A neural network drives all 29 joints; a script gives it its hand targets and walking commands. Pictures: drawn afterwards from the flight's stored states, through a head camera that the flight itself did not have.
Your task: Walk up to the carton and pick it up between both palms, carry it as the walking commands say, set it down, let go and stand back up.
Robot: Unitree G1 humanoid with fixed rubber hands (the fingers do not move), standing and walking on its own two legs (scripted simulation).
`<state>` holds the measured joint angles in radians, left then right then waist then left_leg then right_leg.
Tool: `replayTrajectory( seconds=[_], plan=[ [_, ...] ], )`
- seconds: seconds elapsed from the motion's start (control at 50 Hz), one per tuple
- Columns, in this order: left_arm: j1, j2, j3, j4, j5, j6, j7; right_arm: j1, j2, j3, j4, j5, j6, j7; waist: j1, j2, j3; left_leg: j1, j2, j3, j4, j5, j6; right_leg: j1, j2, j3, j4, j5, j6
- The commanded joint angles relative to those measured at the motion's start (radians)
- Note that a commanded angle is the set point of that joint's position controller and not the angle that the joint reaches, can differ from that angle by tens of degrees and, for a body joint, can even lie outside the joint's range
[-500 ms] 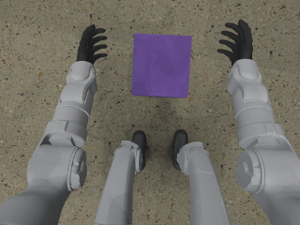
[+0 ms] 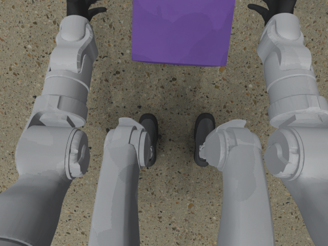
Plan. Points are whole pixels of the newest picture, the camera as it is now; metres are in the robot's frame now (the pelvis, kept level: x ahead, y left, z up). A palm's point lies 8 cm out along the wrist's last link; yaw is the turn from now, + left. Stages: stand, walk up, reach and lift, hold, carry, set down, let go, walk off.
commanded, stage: reach and lift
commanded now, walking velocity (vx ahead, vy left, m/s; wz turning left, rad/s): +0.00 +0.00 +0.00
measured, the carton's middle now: (180, 21) +0.54 +0.00 -0.37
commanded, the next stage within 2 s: none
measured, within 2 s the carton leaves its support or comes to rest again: neither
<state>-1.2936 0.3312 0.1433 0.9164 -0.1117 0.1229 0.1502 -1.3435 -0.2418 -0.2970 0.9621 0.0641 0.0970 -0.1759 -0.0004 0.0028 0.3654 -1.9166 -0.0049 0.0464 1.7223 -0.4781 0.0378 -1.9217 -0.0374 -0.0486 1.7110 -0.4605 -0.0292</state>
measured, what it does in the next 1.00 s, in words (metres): lowers itself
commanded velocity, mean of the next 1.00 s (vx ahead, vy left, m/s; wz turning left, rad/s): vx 0.00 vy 0.00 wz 0.00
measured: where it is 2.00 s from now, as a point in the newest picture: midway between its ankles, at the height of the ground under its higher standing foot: (175, 148)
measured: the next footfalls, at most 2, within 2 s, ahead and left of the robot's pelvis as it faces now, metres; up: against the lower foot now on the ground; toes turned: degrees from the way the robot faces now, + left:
none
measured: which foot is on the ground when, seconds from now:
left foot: down 0.00-1.00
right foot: down 0.00-1.00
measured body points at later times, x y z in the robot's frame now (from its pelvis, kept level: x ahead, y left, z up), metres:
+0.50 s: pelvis -0.01 -0.01 -0.11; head +0.37 +0.00 +0.12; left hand +0.53 +0.19 -0.32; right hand +0.53 -0.17 -0.32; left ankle +0.12 +0.10 -0.47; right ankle +0.12 -0.11 -0.47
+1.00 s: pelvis +0.00 -0.01 -0.14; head +0.37 +0.00 +0.10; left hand +0.54 +0.19 -0.34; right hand +0.55 -0.19 -0.32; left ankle +0.12 +0.10 -0.47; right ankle +0.12 -0.11 -0.47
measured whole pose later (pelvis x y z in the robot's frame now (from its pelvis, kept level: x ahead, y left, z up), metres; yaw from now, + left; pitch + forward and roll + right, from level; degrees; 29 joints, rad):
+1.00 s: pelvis +0.00 -0.01 -0.14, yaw +0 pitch +30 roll -1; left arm -1.46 0.41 0.08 1.16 -0.26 0.08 0.10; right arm -1.49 -0.37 -0.07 1.13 0.27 0.06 -0.15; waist 0.00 0.00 0.52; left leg -2.17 0.00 0.03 2.23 -0.58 0.04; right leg -2.17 0.01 -0.05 2.21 -0.56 -0.03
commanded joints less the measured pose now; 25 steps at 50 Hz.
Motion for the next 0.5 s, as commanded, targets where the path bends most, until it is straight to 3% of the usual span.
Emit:
replayTrajectory(
  seconds=[0.0,0.02,0.04,0.06,0.08,0.1,0.12,0.14,0.16,0.2,0.22,0.24,0.26,0.28,0.3,0.32,0.34,0.36,0.38,0.4,0.44,0.46,0.48],
  plan=[
    [-0.502,0.237,-0.111,-0.337,-0.177,0.01,0.044,-0.424,-0.344,0.144,-0.382,0.191,0.0,-0.047,-0.081,0.054,-2.08,0.802,-0.068,-0.057,0.054,0.416,-0.035,0.745,0.099,0.016,0.07,0.356,0.011],
    [-0.56,0.291,-0.106,-0.533,-0.188,0.019,0.05,-0.45,-0.363,0.158,-0.495,0.225,0.025,-0.061,-0.057,0.058,-2.323,0.927,-0.073,-0.049,0.076,0.515,-0.042,0.898,0.096,0.024,0.104,0.461,0.002],
    [-0.543,0.242,-0.165,-0.441,-0.221,0.047,0.051,-0.447,-0.348,0.179,-0.427,0.235,0.038,-0.051,-0.124,0.056,-2.27,0.905,-0.058,-0.057,0.105,0.5,-0.041,0.866,0.096,0.017,0.123,0.443,0.007],
    [-0.569,0.27,-0.165,-0.562,-0.226,0.058,0.057,-0.484,-0.365,0.174,-0.558,0.234,0.055,-0.061,-0.106,0.056,-2.419,1.017,-0.07,-0.061,0.121,0.61,-0.033,0.931,0.101,0.003,0.153,0.532,0.015],
    [-0.554,0.252,-0.152,-0.543,-0.239,0.061,0.057,-0.437,-0.387,0.182,-0.494,0.236,0.059,-0.056,-0.092,0.097,-2.346,0.975,-0.068,-0.042,0.164,0.62,-0.039,0.865,0.101,0.025,0.172,0.538,0.006],
    [-0.539,0.288,-0.113,-0.533,-0.218,0.063,0.055,-0.447,-0.349,0.195,-0.533,0.249,0.065,-0.061,-0.054,0.043,-2.319,0.965,-0.082,-0.045,0.172,0.62,-0.031,0.849,0.106,0.029,0.183,0.55,0.008],
    [-0.525,0.277,-0.125,-0.412,-0.195,0.065,0.05,-0.43,-0.35,0.155,-0.408,0.195,0.059,-0.056,-0.105,0.055,-2.1,0.855,-0.064,-0.064,0.155,0.519,-0.021,0.676,0.103,0.013,0.177,0.421,0.02],
    [-0.492,0.252,-0.09,-0.253,-0.148,0.064,0.043,-0.416,-0.295,0.177,-0.295,0.2,0.062,-0.04,-0.053,0.078,-1.821,0.677,-0.054,-0.059,0.135,0.364,-0.013,0.535,0.092,0.042,0.164,0.29,0.008],
    [-0.481,0.204,-0.079,-0.141,-0.126,0.048,0.029,-0.401,-0.255,0.176,-0.177,0.184,0.047,-0.024,-0.033,0.077,-1.591,0.546,-0.05,-0.072,0.132,0.269,-0.015,0.431,0.078,0.052,0.166,0.216,0.003],
    [-0.42,0.157,-0.065,0.195,-0.085,0.052,-0.013,-0.344,-0.248,0.156,0.043,0.128,0.037,0.002,-0.091,0.028,-1.241,0.322,-0.034,-0.082,0.134,0.081,-0.015,0.34,0.07,0.074,0.144,0.081,0.011],
    [-0.433,0.132,-0.062,0.252,-0.046,0.051,-0.038,-0.388,-0.242,0.125,0.107,0.086,0.03,0.025,-0.067,0.058,-1.038,0.151,-0.025,-0.078,0.116,-0.047,-0.014,0.217,0.061,0.08,0.14,-0.038,0.004],
    [-0.389,0.102,-0.037,0.29,-0.005,0.054,-0.063,-0.339,-0.219,0.107,0.166,0.04,0.043,0.047,-0.05,0.041,-0.957,0.168,-0.018,-0.076,0.103,-0.091,-0.023,0.187,0.064,0.078,0.129,-0.101,0.017],
    [-0.345,0.129,-0.011,0.354,0.023,0.052,-0.08,-0.331,-0.202,0.086,0.255,0.023,0.053,0.067,-0.045,-0.003,-0.819,0.061,-0.025,-0.084,0.112,-0.132,-0.023,0.174,0.062,0.067,0.154,-0.126,0.019],
    [-0.343,0.111,0.009,0.336,0.051,0.052,-0.099,-0.305,-0.224,0.074,0.265,-0.006,0.05,0.083,-0.061,-0.009,-0.746,0.019,-0.018,-0.079,0.148,-0.166,-0.029,0.178,0.061,0.089,0.159,-0.155,0.014],
    [-0.426,0.123,0.017,0.227,0.068,0.019,-0.103,-0.358,-0.233,0.058,0.213,-0.036,0.027,0.075,-0.075,-0.012,-0.833,0.051,-0.01,-0.069,0.176,-0.109,-0.044,0.213,0.07,0.077,0.181,-0.079,0.023],
    [-0.465,0.093,-0.018,0.233,0.039,-0.002,-0.108,-0.363,-0.215,0.052,0.215,-0.039,0.014,0.077,-0.088,0.022,-0.813,0.025,-0.008,-0.082,0.18,-0.081,-0.046,0.188,0.074,0.074,0.202,-0.05,0.02],
    [-0.538,0.133,-0.02,0.163,0.037,-0.034,-0.098,-0.356,-0.213,0.045,0.198,-0.05,-0.005,0.076,-0.104,0.035,-0.893,0.064,-0.012,-0.09,0.202,-0.049,-0.047,0.164,0.076,0.076,0.228,-0.005,0.022],
    [-0.588,0.127,-0.057,0.126,-0.006,-0.051,-0.096,-0.379,-0.197,0.075,0.215,-0.004,-0.015,0.078,-0.075,0.041,-0.967,0.147,-0.014,-0.098,0.207,-0.028,-0.044,0.171,0.062,0.074,0.251,0.013,0.028],
    [-0.602,0.159,-0.048,0.125,-0.001,-0.065,-0.084,-0.394,-0.219,0.049,0.181,-0.02,-0.034,0.072,-0.094,0.031,-1.003,0.148,-0.024,-0.096,0.222,0.016,-0.051,0.168,0.078,0.069,0.256,0.052,0.029],
    [-0.668,0.15,-0.054,0.026,-0.041,-0.088,-0.072,-0.422,-0.23,0.078,0.131,0.006,-0.052,0.06,-0.081,0.037,-1.187,0.266,-0.027,-0.082,0.239,0.127,-0.057,0.316,0.07,0.061,0.272,0.154,0.023],
    [-0.628,0.195,-0.082,0.065,-0.075,-0.111,-0.055,-0.442,-0.241,0.122,0.122,0.058,-0.076,0.038,-0.052,0.022,-1.278,0.28,-0.033,-0.069,0.294,0.232,-0.052,0.351,0.07,0.07,0.312,0.249,0.024],
    [-0.613,0.179,-0.107,0.05,-0.128,-0.116,-0.049,-0.466,-0.244,0.153,-0.005,0.106,-0.095,0.029,-0.078,0.001,-1.445,0.383,-0.03,-0.078,0.323,0.319,-0.05,0.457,0.067,0.048,0.334,0.34,0.036],
    [-0.612,0.199,-0.149,0.042,-0.153,-0.116,-0.036,-0.48,-0.271,0.167,-0.011,0.133,-0.099,0.012,-0.058,0.013,-1.473,0.397,-0.03,-0.081,0.327,0.321,-0.045,0.419,0.068,0.059,0.337,0.321,0.034]
  ],
)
